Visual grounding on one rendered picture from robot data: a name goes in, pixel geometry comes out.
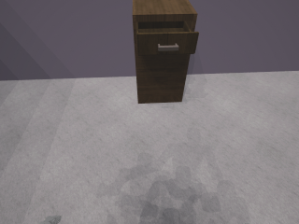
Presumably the left robot hand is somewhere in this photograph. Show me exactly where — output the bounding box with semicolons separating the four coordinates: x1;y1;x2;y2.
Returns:
38;215;62;224

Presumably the cabinet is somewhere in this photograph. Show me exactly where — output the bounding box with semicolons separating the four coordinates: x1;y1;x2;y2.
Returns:
132;0;198;104

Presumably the drawer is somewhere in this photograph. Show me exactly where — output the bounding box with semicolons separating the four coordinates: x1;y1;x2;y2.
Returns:
136;21;199;56

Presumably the handle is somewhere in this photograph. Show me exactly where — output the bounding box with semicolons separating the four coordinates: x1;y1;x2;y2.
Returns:
158;43;179;51

